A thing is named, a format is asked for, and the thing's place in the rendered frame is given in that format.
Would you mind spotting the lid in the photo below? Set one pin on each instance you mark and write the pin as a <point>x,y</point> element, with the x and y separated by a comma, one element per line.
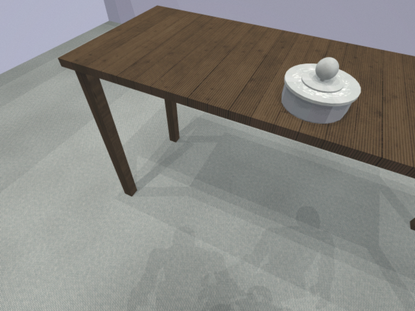
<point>340,90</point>

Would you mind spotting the knob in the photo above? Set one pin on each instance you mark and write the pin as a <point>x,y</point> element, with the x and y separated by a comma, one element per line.
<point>327,68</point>

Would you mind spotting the table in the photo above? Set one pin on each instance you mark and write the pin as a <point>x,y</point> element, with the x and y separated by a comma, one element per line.
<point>236,70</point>

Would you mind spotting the pot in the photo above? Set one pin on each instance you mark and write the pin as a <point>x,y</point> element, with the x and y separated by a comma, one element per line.
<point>311,112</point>

